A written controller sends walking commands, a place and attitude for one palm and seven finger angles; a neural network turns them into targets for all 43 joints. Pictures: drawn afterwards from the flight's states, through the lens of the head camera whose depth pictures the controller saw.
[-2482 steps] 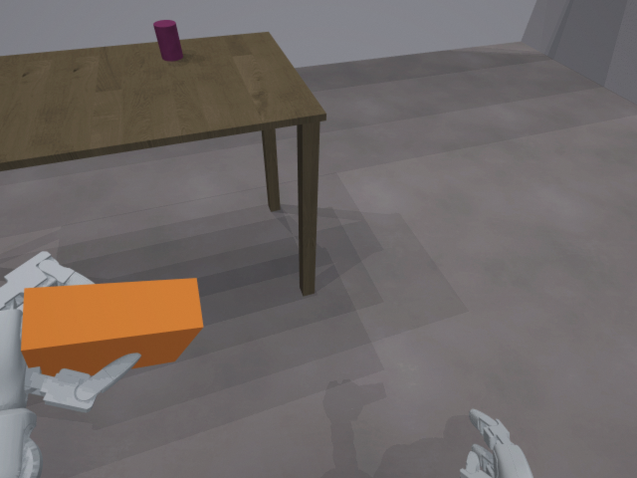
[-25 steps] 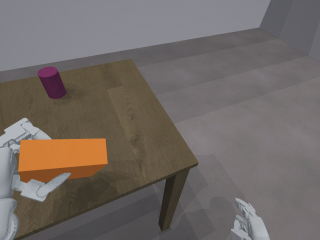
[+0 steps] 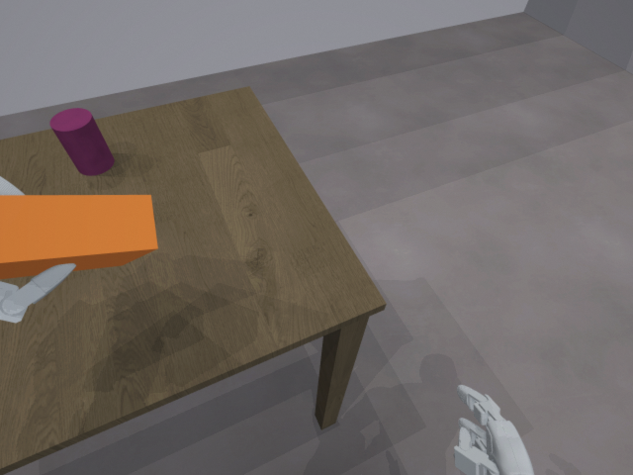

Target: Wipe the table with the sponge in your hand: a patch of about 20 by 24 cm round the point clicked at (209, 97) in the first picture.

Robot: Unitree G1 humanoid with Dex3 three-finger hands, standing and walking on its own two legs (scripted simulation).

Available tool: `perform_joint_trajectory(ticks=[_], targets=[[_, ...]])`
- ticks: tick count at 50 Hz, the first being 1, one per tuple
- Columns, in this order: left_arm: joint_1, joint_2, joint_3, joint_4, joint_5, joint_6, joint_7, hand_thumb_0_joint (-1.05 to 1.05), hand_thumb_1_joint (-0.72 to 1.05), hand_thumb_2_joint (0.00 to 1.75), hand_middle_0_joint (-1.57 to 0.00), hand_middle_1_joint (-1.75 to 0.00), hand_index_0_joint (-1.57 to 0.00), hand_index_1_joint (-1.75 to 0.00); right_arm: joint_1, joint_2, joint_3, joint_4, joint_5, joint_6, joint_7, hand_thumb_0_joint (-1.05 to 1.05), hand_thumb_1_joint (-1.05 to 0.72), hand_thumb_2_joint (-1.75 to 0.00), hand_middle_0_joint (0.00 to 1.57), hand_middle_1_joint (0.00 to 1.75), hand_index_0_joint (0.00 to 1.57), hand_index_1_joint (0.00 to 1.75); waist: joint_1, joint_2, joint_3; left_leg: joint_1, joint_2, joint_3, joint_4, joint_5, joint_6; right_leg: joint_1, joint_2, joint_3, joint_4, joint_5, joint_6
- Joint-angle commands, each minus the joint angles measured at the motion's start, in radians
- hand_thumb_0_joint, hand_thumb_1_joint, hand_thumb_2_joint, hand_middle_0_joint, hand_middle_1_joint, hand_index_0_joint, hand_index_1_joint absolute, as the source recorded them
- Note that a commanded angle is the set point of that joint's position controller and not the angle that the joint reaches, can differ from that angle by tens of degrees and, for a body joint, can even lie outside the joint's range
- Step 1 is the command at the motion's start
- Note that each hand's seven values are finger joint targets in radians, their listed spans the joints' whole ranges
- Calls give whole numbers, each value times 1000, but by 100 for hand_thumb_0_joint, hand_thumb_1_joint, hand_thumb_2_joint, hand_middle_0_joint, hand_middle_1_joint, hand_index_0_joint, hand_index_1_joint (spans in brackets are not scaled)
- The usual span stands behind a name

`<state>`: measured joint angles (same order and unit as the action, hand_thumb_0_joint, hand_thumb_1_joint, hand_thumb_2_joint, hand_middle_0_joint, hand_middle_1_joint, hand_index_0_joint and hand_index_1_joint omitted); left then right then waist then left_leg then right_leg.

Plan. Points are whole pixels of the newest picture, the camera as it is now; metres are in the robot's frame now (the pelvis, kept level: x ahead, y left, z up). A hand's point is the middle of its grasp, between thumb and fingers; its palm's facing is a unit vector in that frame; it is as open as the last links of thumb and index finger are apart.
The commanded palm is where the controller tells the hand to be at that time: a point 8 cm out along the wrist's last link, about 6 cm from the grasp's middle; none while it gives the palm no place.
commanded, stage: come to a stop and stand still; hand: left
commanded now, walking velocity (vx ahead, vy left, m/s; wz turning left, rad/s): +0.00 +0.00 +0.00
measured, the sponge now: (85, 238) +0.28 +0.25 +0.18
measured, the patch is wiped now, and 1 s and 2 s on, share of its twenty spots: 0.00 0.00 0.00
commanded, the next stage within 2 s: look again from close up in 0.56 s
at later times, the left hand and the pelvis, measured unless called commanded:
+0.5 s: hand (52, 278) +0.25 +0.27 +0.17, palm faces +0.34 -0.85 -0.40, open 9.3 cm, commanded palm +0.19 +0.30 +0.18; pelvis +0.03 +0.02 +0.00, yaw +0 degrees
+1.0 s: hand (29, 302) +0.23 +0.29 +0.15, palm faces +0.35 -0.86 -0.38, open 9.3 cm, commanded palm +0.17 +0.32 +0.18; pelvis +0.01 +0.04 +0.00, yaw +0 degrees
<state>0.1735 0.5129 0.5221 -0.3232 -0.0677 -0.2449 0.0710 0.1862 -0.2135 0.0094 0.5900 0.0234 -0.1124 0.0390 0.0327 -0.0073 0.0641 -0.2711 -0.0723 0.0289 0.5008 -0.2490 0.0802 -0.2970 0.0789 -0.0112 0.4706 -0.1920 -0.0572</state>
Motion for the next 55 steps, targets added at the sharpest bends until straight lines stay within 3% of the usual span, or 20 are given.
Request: perform_joint_trajectory(ticks=[1,2,3,4,8,11,14,16,19,22,27,33,34,37,38,39,42,48,49,55], targets=[[274,31,-59,-278,-13,-41,-18,0,10,130,-120,-160,-120,-160,-56,-128,-57,-168,17,-37,-2,0,-90,-90,20,30,20,30,3,-121,-196,23,150,-114,-107,84,-42,149,-161,159,-87,64,44],[257,64,-24,-280,-10,-40,-8,0,10,130,-120,-160,-120,-160,-61,-132,-55,-165,12,-36,-14,0,-90,-90,20,30,20,30,1,-138,-181,17,146,-114,-108,70,-45,137,-165,169,-107,33,37],[233,128,33,-304,-4,-41,9,0,10,130,-120,-160,-120,-160,-76,-138,-53,-158,9,-30,-25,0,-90,-90,20,30,20,30,-3,-89,-176,30,145,-114,-113,55,-46,119,-160,174,-105,6,24],[219,106,24,-302,-7,-45,8,0,10,130,-120,-160,-120,-160,-73,-125,-46,-166,5,-30,-38,0,-90,-90,20,30,20,30,-10,-83,-177,15,143,-123,-114,55,-45,132,-165,163,-98,4,19],[79,194,77,-421,4,-68,17,0,10,130,-120,-160,-120,-160,-90,-121,-35,-166,-2,-42,-61,0,-90,-90,20,30,20,30,-17,89,-202,13,141,-146,-103,85,-35,178,-154,181,-46,107,13],[72,144,25,-440,5,-74,13,0,10,130,-120,-160,-120,-160,-70,-114,-34,-164,-2,-61,-60,0,-90,-90,20,30,20,30,-14,179,-241,51,150,-154,-82,230,-48,210,-145,151,1,211,18],[137,80,-20,-428,5,-67,9,0,10,130,-120,-160,-120,-160,-59,-113,-37,-158,0,-67,-48,0,-90,-90,20,30,20,30,-15,136,-253,110,165,-165,-66,363,-71,173,-133,126,17,216,17],[185,60,-32,-381,5,-55,8,0,10,130,-120,-160,-120,-160,-56,-121,-42,-154,0,-62,-44,0,-90,-90,20,30,20,30,-12,70,-219,91,176,-165,-77,359,-76,158,-128,121,9,198,21],[215,20,-59,-316,6,-38,6,0,10,130,-120,-160,-120,-160,-55,-122,-40,-153,0,-40,-46,0,-90,-90,20,30,20,30,-13,75,-192,83,183,-163,-101,344,-87,130,-121,105,10,168,20],[194,48,-40,-296,6,-24,6,0,10,130,-120,-160,-120,-160,-61,-121,-41,-167,3,-23,-55,0,-90,-90,20,30,20,30,-9,19,-181,55,183,-159,-106,304,-84,153,-126,111,-8,181,24],[127,55,-56,-363,8,-15,6,0,10,130,-120,-160,-120,-160,-76,-114,-35,-183,3,-16,-67,0,-90,-90,20,30,20,30,-11,47,-201,77,178,-159,-111,304,-83,173,-131,118,-14,198,21],[120,71,-51,-408,19,-9,14,0,10,130,-120,-160,-120,-160,-88,-113,-31,-179,0,-26,-65,0,-90,-90,20,30,20,30,-8,140,-209,125,189,-163,-124,369,-97,149,-114,99,11,140,22],[120,38,-79,-396,16,-7,11,0,10,130,-120,-160,-120,-160,-77,-104,-29,-184,-1,-21,-65,0,-90,-90,20,30,20,30,-12,123,-201,114,194,-177,-128,364,-103,150,-118,83,5,116,22],[134,50,-68,-381,17,-5,11,0,10,130,-120,-160,-120,-160,-66,-113,-36,-184,0,-17,-66,0,-90,-90,20,30,20,30,-9,100,-190,104,200,-178,-128,373,-109,152,-117,78,-2,114,21],[166,56,-50,-351,18,1,12,0,10,130,-120,-160,-120,-160,-76,-115,-34,-182,2,-17,-65,0,-90,-90,20,30,20,30,-5,106,-179,103,197,-168,-143,346,-109,143,-107,77,3,94,24],[155,23,-83,-344,14,1,8,0,10,130,-120,-160,-120,-160,-67,-108,-31,-187,2,-11,-65,0,-90,-90,20,30,20,30,-11,103,-172,80,199,-181,-151,308,-115,152,-113,67,-5,79,23],[149,37,-73,-340,15,0,7,0,10,130,-120,-160,-120,-160,-59,-117,-38,-188,5,-10,-69,0,-90,-90,20,30,20,30,-9,59,-164,45,192,-176,-151,254,-108,182,-119,78,-22,123,22],[151,56,-57,-352,23,-5,14,0,10,130,-120,-160,-120,-160,-75,-119,-35,-189,8,-21,-73,0,-90,-90,20,30,20,30,-5,80,-160,15,184,-171,-190,135,-99,205,-111,84,-22,110,26],[134,26,-87,-356,20,-9,11,0,10,130,-120,-160,-120,-160,-70,-112,-32,-192,6,-21,-74,0,-90,-90,20,30,20,30,-10,84,-162,2,187,-189,-200,108,-104,215,-116,77,-22,93,24],[121,54,-66,-375,31,-26,14,0,10,130,-120,-160,-120,-160,-57,-121,-40,-184,1,-34,-75,0,-90,-90,20,30,20,30,-7,122,-161,9,198,-201,-213,114,-110,214,-108,69,-3,92,24]])
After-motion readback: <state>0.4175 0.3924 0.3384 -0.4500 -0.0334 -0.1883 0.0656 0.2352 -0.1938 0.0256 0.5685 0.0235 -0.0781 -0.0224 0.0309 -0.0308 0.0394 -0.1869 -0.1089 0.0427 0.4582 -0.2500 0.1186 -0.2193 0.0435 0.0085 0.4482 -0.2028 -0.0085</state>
